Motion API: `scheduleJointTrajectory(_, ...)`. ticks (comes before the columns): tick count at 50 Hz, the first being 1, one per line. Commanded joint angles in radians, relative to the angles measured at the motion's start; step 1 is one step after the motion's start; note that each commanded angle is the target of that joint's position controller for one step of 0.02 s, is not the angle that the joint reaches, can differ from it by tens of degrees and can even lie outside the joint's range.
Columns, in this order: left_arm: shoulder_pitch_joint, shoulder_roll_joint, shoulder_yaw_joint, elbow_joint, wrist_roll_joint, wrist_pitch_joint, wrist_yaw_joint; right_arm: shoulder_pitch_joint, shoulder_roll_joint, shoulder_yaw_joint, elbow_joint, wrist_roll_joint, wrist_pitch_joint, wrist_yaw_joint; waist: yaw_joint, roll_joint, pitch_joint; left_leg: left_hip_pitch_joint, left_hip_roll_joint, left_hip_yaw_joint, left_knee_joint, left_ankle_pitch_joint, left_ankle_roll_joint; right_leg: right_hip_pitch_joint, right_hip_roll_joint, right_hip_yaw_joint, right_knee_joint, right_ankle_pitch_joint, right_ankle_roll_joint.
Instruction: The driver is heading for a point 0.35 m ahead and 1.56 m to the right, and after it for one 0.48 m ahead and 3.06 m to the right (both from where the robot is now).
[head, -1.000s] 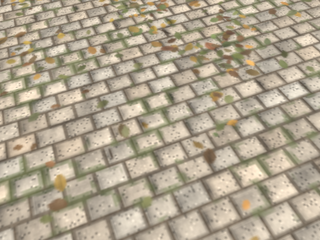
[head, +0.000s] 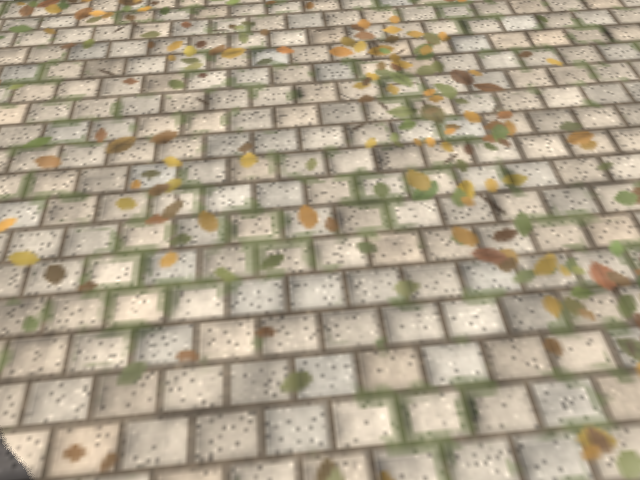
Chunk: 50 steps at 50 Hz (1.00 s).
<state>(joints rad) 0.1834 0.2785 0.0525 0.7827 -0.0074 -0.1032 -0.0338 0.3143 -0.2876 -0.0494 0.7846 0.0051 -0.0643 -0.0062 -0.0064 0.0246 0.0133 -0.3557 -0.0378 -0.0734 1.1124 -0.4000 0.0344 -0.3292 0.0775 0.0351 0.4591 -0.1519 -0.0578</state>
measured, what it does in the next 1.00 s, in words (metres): walks ahead, turning right: left foot, then right foot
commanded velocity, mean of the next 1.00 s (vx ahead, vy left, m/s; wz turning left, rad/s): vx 0.19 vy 0.00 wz -0.50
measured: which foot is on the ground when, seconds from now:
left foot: up 0.00-0.30, down 0.32-0.74, up 0.76-1.00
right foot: down 0.00-0.32, up 0.34-0.72, down 0.74-1.00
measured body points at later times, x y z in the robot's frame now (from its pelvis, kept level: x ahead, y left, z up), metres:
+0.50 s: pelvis +0.21 +0.03 +0.00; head +0.25 +0.03 +0.45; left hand +0.37 +0.30 -0.12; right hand +0.34 -0.26 -0.09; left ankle +0.31 +0.12 -0.74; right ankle +0.14 -0.09 -0.65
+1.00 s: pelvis +0.24 -0.03 +0.01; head +0.26 -0.08 +0.45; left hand +0.52 +0.13 -0.06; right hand +0.21 -0.36 -0.11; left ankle +0.33 +0.11 -0.67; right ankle +0.22 -0.12 -0.74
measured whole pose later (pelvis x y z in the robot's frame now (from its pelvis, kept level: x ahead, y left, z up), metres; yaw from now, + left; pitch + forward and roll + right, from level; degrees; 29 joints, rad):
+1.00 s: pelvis +0.24 -0.03 +0.01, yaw -34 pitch +2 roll +3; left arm 0.19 0.31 0.06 0.61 0.00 0.03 0.02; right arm 0.10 -0.33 -0.09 0.76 0.00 0.02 -0.03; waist 0.01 0.02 0.05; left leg -0.52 -0.01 -0.05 0.97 -0.36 -0.08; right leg -0.31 0.04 0.11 0.46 -0.18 -0.05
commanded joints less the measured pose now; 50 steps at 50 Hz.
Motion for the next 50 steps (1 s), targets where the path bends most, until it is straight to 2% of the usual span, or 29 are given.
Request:
scheduleJointTrajectory(1,0.055,0.110,0.022,-0.046,0.008,0.005,0.005,-0.069,-0.108,-0.031,-0.110,-0.021,-0.041,0.003,0.019,-0.092,-0.009,-0.304,0.107,-0.026,-0.061,0.076,-0.019,0.250,-0.263,0.408,-0.241,0.038,-0.190)
scheduleJointTrajectory(3,0.070,0.124,0.027,-0.041,-0.003,0.009,0.015,-0.077,-0.080,-0.025,-0.119,-0.023,-0.039,0.003,0.010,-0.119,-0.026,-0.266,0.102,0.002,-0.171,0.086,-0.045,0.208,-0.242,0.353,-0.255,0.123,-0.201)
scheduleJointTrajectory(7,0.116,0.174,0.046,-0.027,-0.015,0.022,0.039,-0.224,-0.041,-0.006,-0.160,-0.018,-0.041,0.006,0.047,-0.107,-0.006,-0.168,0.065,0.021,-0.447,0.318,-0.082,0.104,-0.197,0.269,-0.266,0.153,-0.172)
scheduleJointTrajectory(11,0.197,0.173,0.052,-0.002,-0.021,0.057,0.055,-0.311,-0.061,-0.013,-0.190,-0.011,-0.047,0.013,0.067,-0.118,-0.021,-0.057,-0.010,0.012,-0.587,0.440,-0.084,0.110,-0.168,0.272,-0.150,0.325,-0.118)
scheduleJointTrajectory(14,0.168,0.166,0.055,-0.023,-0.020,0.077,0.069,-0.272,-0.092,-0.029,-0.184,-0.011,-0.049,0.014,0.022,-0.139,-0.049,0.032,-0.011,-0.019,-0.666,0.421,-0.053,0.154,-0.165,0.351,-0.031,0.306,-0.072)
scheduleJointTrajectory(15,0.136,0.152,0.052,-0.041,-0.020,0.079,0.070,-0.220,-0.106,-0.036,-0.171,-0.017,-0.052,0.009,-0.016,-0.130,-0.072,0.122,0.016,-0.014,-0.724,0.490,-0.030,0.134,-0.134,0.343,0.042,0.291,-0.041)
scheduleJointTrajectory(16,0.127,0.113,0.041,-0.066,-0.009,0.075,0.068,-0.138,-0.152,-0.048,-0.164,-0.032,-0.053,0.000,-0.047,-0.078,-0.160,0.304,0.129,-0.081,-0.710,0.642,0.021,0.063,-0.084,0.305,0.204,0.195,-0.002)
scheduleJointTrajectory(17,0.229,0.048,0.024,-0.073,0.014,0.070,0.066,-0.064,-0.206,-0.055,-0.167,-0.045,-0.038,-0.012,-0.025,0.139,-0.285,0.572,0.370,-0.285,-0.620,1.045,0.124,-0.135,0.023,0.186,0.481,-0.344,0.056)
scheduleJointTrajectory(18,0.378,0.080,0.016,-0.074,-0.010,0.070,0.062,-0.027,-0.197,-0.056,-0.150,-0.023,-0.012,-0.003,0.006,0.311,-0.418,0.672,0.550,-0.536,-0.625,0.976,0.271,-0.270,0.022,0.128,0.704,-0.619,0.081)
scheduleJointTrajectory(19,0.359,0.153,0.038,-0.050,-0.023,0.085,0.066,-0.082,-0.137,-0.045,-0.168,-0.013,0.004,-0.001,0.005,0.177,-0.337,0.569,0.491,-0.507,-0.678,0.757,0.254,-0.321,-0.045,0.131,0.801,-0.530,0.111)
scheduleJointTrajectory(20,0.253,0.179,0.049,-0.063,-0.024,0.103,0.071,-0.132,-0.089,-0.030,-0.178,-0.014,0.014,-0.004,-0.012,0.101,-0.223,0.465,0.416,-0.361,-0.703,0.654,0.207,-0.351,-0.068,0.089,0.823,-0.457,0.131)
scheduleJointTrajectory(21,0.212,0.174,0.055,-0.069,-0.020,0.123,0.078,-0.184,-0.078,-0.022,-0.175,-0.019,0.022,-0.003,0.004,0.059,-0.159,0.352,0.365,-0.273,-0.732,0.604,0.186,-0.337,-0.095,0.072,0.803,-0.408,0.144)
scheduleJointTrajectory(22,0.196,0.168,0.059,-0.082,-0.014,0.140,0.083,-0.224,-0.078,-0.022,-0.170,-0.024,0.028,-0.002,0.024,0.075,-0.112,0.251,0.332,-0.212,-0.764,0.567,0.181,-0.303,-0.116,0.064,0.773,-0.372,0.150)
scheduleJointTrajectory(23,0.198,0.138,0.053,-0.090,-0.012,0.151,0.082,-0.243,-0.099,-0.028,-0.161,-0.032,0.030,-0.002,0.037,0.107,-0.080,0.159,0.298,-0.142,-0.804,0.551,0.179,-0.242,-0.118,0.034,0.742,-0.332,0.154)
scheduleJointTrajectory(26,0.165,0.094,0.044,-0.123,-0.008,0.154,0.076,-0.248,-0.113,-0.040,-0.139,-0.033,0.027,-0.009,0.036,0.123,-0.090,0.134,0.300,-0.053,-0.841,0.579,0.208,-0.190,-0.131,0.003,0.612,-0.262,0.152)
scheduleJointTrajectory(29,0.107,0.091,0.037,-0.155,-0.003,0.153,0.058,-0.265,-0.135,-0.050,-0.129,-0.020,0.037,-0.015,0.025,0.106,-0.122,0.143,0.325,0.001,-0.847,0.563,0.214,-0.117,-0.151,-0.010,0.463,-0.171,0.132)
scheduleJointTrajectory(31,0.078,0.105,0.039,-0.171,-0.004,0.156,0.044,-0.264,-0.154,-0.056,-0.119,-0.012,0.045,-0.013,0.018,0.110,-0.117,0.141,0.335,0.027,-0.846,0.511,0.205,-0.073,-0.148,-0.029,0.388,-0.147,0.115)
scheduleJointTrajectory(34,0.049,0.130,0.047,-0.196,-0.005,0.163,0.028,-0.247,-0.182,-0.064,-0.099,0.005,0.051,-0.007,0.014,0.114,-0.098,0.172,0.357,0.039,-0.810,0.443,0.175,-0.028,-0.135,-0.056,0.263,-0.145,0.079)
scheduleJointTrajectory(36,0.079,0.134,0.056,-0.189,-0.001,0.163,0.021,-0.244,-0.180,-0.065,-0.083,0.024,0.056,-0.007,0.041,0.094,-0.095,0.151,0.330,0.082,-0.721,0.367,0.113,0.079,-0.100,-0.086,0.091,-0.046,0.035)
scheduleJointTrajectory(37,0.109,0.163,0.069,-0.181,0.004,0.161,0.028,-0.194,-0.149,-0.058,-0.060,0.020,0.059,-0.005,0.044,0.037,-0.096,0.091,0.289,0.128,-0.626,0.277,0.049,0.173,-0.098,-0.047,0.008,0.046,0.001)
scheduleJointTrajectory(38,0.130,0.275,0.096,-0.196,0.005,0.159,0.046,-0.154,-0.090,-0.042,-0.066,-0.017,0.060,0.001,0.013,-0.241,-0.095,-0.101,0.168,0.244,-0.339,0.006,-0.058,0.305,-0.311,0.249,-0.084,0.364,-0.086)
scheduleJointTrajectory(39,0.100,0.332,0.098,-0.233,0.027,0.146,0.047,-0.215,-0.093,-0.038,-0.117,-0.035,0.060,-0.008,0.034,-0.349,-0.087,-0.321,0.029,0.166,-0.103,-0.273,-0.109,0.298,-0.479,0.499,-0.114,0.448,-0.281)
scheduleJointTrajectory(40,0.119,0.280,0.087,-0.228,0.040,0.126,0.039,-0.277,-0.136,-0.052,-0.121,-0.021,0.059,-0.014,0.083,-0.222,-0.119,-0.325,0.044,0.046,0.017,-0.251,-0.097,0.264,-0.437,0.461,-0.133,0.378,-0.294)
scheduleJointTrajectory(41,0.081,0.255,0.078,-0.222,0.033,0.110,0.038,-0.268,-0.142,-0.058,-0.116,-0.004,0.063,-0.018,0.049,-0.182,-0.100,-0.328,0.062,0.020,0.037,-0.165,-0.082,0.249,-0.381,0.380,-0.124,0.330,-0.239)
scheduleJointTrajectory(42,0.029,0.228,0.072,-0.228,0.014,0.107,0.042,-0.236,-0.140,-0.062,-0.091,-0.007,0.068,-0.027,0.023,-0.137,-0.098,-0.325,0.075,0.009,0.016,-0.093,-0.083,0.242,-0.335,0.328,-0.114,0.276,-0.186)
scheduleJointTrajectory(43,-0.007,0.209,0.063,-0.235,0.001,0.110,0.047,-0.228,-0.150,-0.066,-0.085,-0.014,0.072,-0.033,0.011,-0.150,-0.094,-0.308,0.077,0.007,0.003,-0.048,-0.091,0.224,-0.317,0.305,-0.110,0.288,-0.166)
scheduleJointTrajectory(45,-0.019,0.196,0.054,-0.244,0.007,0.116,0.056,-0.206,-0.139,-0.066,-0.080,-0.012,0.070,-0.028,-0.006,-0.160,-0.119,-0.242,0.050,0.015,0.015,0.013,-0.106,0.191,-0.281,0.279,-0.107,0.338,-0.165)
scheduleJointTrajectory(47,-0.011,0.197,0.055,-0.247,0.007,0.119,0.062,-0.210,-0.121,-0.060,-0.081,-0.004,0.068,-0.025,0.000,-0.154,-0.124,-0.235,0.039,0.011,-0.072,0.044,-0.115,0.211,-0.268,0.282,-0.103,0.320,-0.167)
scheduleJointTrajectory(50,0.001,0.211,0.063,-0.246,0.003,0.126,0.069,-0.245,-0.103,-0.051,-0.093,-0.004,0.064,-0.020,0.019,-0.163,-0.118,-0.200,0.027,-0.005,-0.226,0.055,-0.125,0.217,-0.260,0.326,-0.092,0.239,-0.169)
